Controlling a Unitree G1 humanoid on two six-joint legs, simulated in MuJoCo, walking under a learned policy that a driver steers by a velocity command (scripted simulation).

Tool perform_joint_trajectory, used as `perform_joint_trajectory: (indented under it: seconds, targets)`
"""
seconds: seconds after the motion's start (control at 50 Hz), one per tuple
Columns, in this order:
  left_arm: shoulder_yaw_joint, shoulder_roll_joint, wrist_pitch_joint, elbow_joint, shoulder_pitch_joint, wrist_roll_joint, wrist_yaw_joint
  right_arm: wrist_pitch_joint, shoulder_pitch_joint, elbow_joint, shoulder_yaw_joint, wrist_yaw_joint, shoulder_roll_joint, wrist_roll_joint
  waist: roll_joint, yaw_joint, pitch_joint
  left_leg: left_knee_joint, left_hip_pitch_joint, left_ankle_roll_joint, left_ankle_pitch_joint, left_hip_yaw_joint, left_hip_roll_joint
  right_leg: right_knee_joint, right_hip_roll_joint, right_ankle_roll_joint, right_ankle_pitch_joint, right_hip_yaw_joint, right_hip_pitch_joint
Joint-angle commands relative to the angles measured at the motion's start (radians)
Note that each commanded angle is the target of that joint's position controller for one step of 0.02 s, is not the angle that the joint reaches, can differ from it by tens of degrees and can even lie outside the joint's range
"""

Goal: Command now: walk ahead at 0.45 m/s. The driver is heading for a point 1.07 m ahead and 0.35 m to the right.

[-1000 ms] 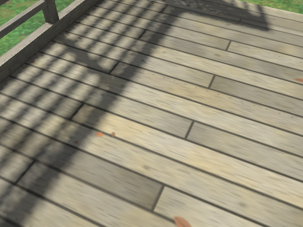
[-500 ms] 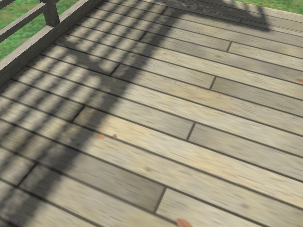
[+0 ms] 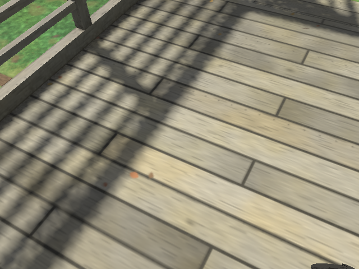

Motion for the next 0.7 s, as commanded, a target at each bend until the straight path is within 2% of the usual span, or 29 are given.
perform_joint_trajectory:
  seconds: [0.02, 0.06, 0.08, 0.1, 0.12, 0.14, 0.16, 0.18, 0.2, 0.22, 0.24, 0.26, 0.28, 0.32, 0.34, 0.4, 0.46, 0.5, 0.56, 0.6, 0.64, 0.66, 0.68, 0.7]
  targets:
    - [0.037, 0.187, -0.001, -0.025, 0.038, -0.013, 0.011, -0.017, -0.169, -0.11, 0.004, 0.01, -0.041, 0.007, -0.133, -0.02, 0.128, -0.086, 0.006, 0.019, 0.051, 0.015, -0.027, -0.063, -0.253, -0.139, 0.368, 0.108, -0.094]
    - [0.049, 0.201, 0.001, -0.039, 0.014, -0.012, 0.011, -0.021, -0.158, -0.114, -0.003, 0.011, -0.068, 0.005, -0.126, -0.056, 0.102, -0.122, 0.061, 0.05, 0.028, 0.011, -0.038, -0.007, -0.276, -0.115, 0.506, 0.092, -0.04]
    - [0.055, 0.214, 0.004, -0.046, 0.0, -0.01, 0.01, -0.022, -0.114, -0.105, -0.014, 0.009, -0.094, 0.002, -0.143, -0.09, 0.059, -0.12, 0.14, 0.067, 0.007, 0.023, -0.06, 0.057, -0.28, -0.104, 0.68, 0.08, -0.022]
    - [0.06, 0.221, 0.011, -0.054, -0.017, -0.006, 0.01, -0.021, -0.013, -0.078, -0.031, 0.003, -0.127, 0.001, -0.156, -0.151, -0.013, -0.114, 0.277, 0.091, -0.014, 0.042, -0.089, 0.18, -0.265, -0.088, 0.864, 0.057, -0.024]
    - [0.057, 0.21, 0.019, -0.064, -0.028, 0.002, 0.009, -0.016, 0.162, -0.022, -0.055, -0.006, -0.165, 0.005, -0.147, -0.234, -0.118, -0.122, 0.498, 0.121, -0.01, 0.052, -0.105, 0.376, -0.22, -0.062, 0.927, 0.028, -0.086]
    - [0.042, 0.175, 0.021, -0.092, -0.023, 0.02, 0.009, -0.009, 0.352, 0.022, -0.073, -0.019, -0.225, -0.006, -0.048, -0.294, -0.255, -0.096, 0.817, 0.179, -0.073, -0.154, 0.07, 0.685, -0.169, -0.038, 0.638, 0.01, -0.322]
    - [-0.002, 0.003, 0.0, -0.1, 0.125, 0.013, -0.004, -0.007, 0.405, 0.052, -0.078, -0.008, -0.289, -0.019, 0.259, -0.198, -0.429, -0.257, 1.088, 0.352, -0.346, -0.679, 0.321, 1.047, 0.039, 0.016, -0.182, 0.032, -0.653]
    - [0.022, 0.111, -0.029, -0.099, 0.047, -0.018, -0.012, -0.01, 0.367, 0.053, -0.05, -0.005, -0.182, -0.014, 0.175, -0.228, -0.348, -0.388, 0.998, 0.326, -0.456, -0.788, 0.303, 1.176, 0.006, -0.004, -0.264, 0.149, -0.761]
    - [0.043, 0.175, -0.046, -0.144, -0.068, -0.046, -0.015, -0.017, 0.263, 0.041, -0.037, -0.006, -0.144, -0.012, 0.131, -0.201, -0.164, -0.406, 0.839, 0.279, -0.393, -0.628, 0.273, 1.196, -0.046, -0.023, -0.181, 0.12, -0.831]
    - [0.044, 0.176, -0.053, -0.157, -0.122, -0.044, -0.008, -0.024, 0.182, 0.028, -0.029, -0.003, -0.124, -0.017, 0.032, -0.168, -0.094, -0.429, 0.684, 0.258, -0.246, -0.495, 0.237, 1.155, -0.099, -0.025, -0.083, 0.102, -0.787]
    - [0.052, 0.168, -0.049, -0.159, -0.139, -0.031, -0.001, -0.03, 0.137, 0.024, -0.023, 0.003, -0.1, -0.026, 0.002, -0.136, -0.052, -0.449, 0.568, 0.242, -0.122, -0.388, 0.196, 1.099, -0.131, -0.019, -0.025, 0.09, -0.74]
    - [0.054, 0.148, -0.037, -0.156, -0.115, -0.022, 0.0, -0.035, 0.119, 0.03, -0.017, 0.005, -0.081, -0.037, 0.027, -0.1, -0.051, -0.475, 0.498, 0.233, -0.07, -0.316, 0.163, 1.063, -0.158, -0.016, 0.009, 0.098, -0.673]
    - [0.053, 0.125, -0.024, -0.157, -0.102, -0.019, 0.0, -0.036, 0.119, 0.039, -0.014, 0.007, -0.071, -0.035, 0.038, -0.084, -0.047, -0.5, 0.459, 0.235, -0.053, -0.281, 0.149, 1.031, -0.165, -0.011, 0.016, 0.094, -0.642]
    - [0.054, 0.108, -0.005, -0.176, -0.124, -0.013, 0.003, -0.043, 0.147, 0.066, -0.015, 0.003, -0.085, -0.026, 0.037, -0.071, -0.012, -0.539, 0.4, 0.249, -0.021, -0.225, 0.142, 0.962, -0.178, 0.006, 0.028, 0.077, -0.653]
    - [0.055, 0.108, 0.002, -0.192, -0.158, -0.011, 0.003, -0.045, 0.16, 0.076, -0.018, -0.004, -0.102, -0.029, 0.033, -0.072, 0.007, -0.557, 0.395, 0.253, -0.016, -0.197, 0.146, 0.923, -0.184, 0.017, 0.065, 0.074, -0.692]
    - [0.056, 0.112, 0.005, -0.238, -0.269, -0.007, -0.003, -0.043, 0.204, 0.099, -0.025, -0.026, -0.134, -0.036, 0.013, -0.102, 0.036, -0.58, 0.426, 0.234, 0.008, -0.12, 0.138, 0.748, -0.184, 0.033, 0.244, 0.076, -0.776]
    - [0.047, 0.096, -0.003, -0.276, -0.374, -0.011, -0.018, -0.041, 0.238, 0.114, -0.025, -0.038, -0.151, -0.033, 0.006, -0.14, 0.044, -0.587, 0.442, 0.198, 0.047, -0.019, 0.115, 0.563, -0.143, 0.025, 0.397, 0.04, -0.732]
    - [0.041, 0.09, -0.004, -0.306, -0.438, -0.014, -0.027, -0.038, 0.28, 0.133, -0.025, -0.041, -0.161, -0.027, -0.001, -0.166, 0.055, -0.586, 0.501, 0.189, 0.049, 0.013, 0.131, 0.496, -0.126, 0.018, 0.427, 0.026, -0.736]
    - [0.038, 0.095, -0.004, -0.357, -0.51, -0.018, -0.048, -0.017, 0.323, 0.156, -0.027, -0.042, -0.163, -0.022, -0.01, -0.186, 0.069, -0.533, 0.653, 0.173, 0.096, 0.043, 0.174, 0.435, -0.113, -0.007, 0.368, 0.021, -0.802]
    - [0.04, 0.105, -0.005, -0.389, -0.527, -0.018, -0.065, 0.002, 0.324, 0.157, -0.032, -0.045, -0.176, -0.019, 0.002, -0.178, 0.063, -0.463, 0.734, 0.156, 0.215, 0.061, 0.199, 0.417, -0.095, -0.032, 0.267, -0.007, -0.812]
    - [0.058, 0.141, -0.002, -0.4, -0.465, -0.017, -0.076, 0.019, 0.298, 0.14, -0.04, -0.052, -0.206, -0.021, 0.042, -0.13, -0.001, -0.309, 0.759, 0.131, 0.565, 0.096, 0.2, 0.421, -0.035, -0.066, 0.16, -0.071, -0.688]
    - [0.08, 0.175, 0.001, -0.379, -0.345, -0.018, -0.076, 0.031, 0.283, 0.129, -0.04, -0.058, -0.211, -0.025, 0.049, -0.063, -0.074, -0.139, 0.733, 0.11, 0.711, 0.126, 0.181, 0.404, 0.01, -0.091, 0.154, -0.1, -0.531]
    - [0.116, 0.241, 0.005, -0.338, -0.174, -0.021, -0.065, 0.037, 0.285, 0.111, -0.032, -0.066, -0.197, -0.03, 0.022, 0.012, -0.167, 0.098, 0.6, 0.073, 0.662, 0.153, 0.14, 0.375, 0.022, -0.132, 0.191, -0.056, -0.271]
    - [0.153, 0.363, 0.014, -0.326, -0.041, -0.013, -0.048, 0.016, 0.347, 0.063, -0.003, -0.06, -0.116, -0.044, -0.165, 0.009, -0.306, 0.495, 0.194, 0.007, 0.259, 0.17, 0.025, 0.36, -0.223, -0.282, 0.11, 0.381, 0.131]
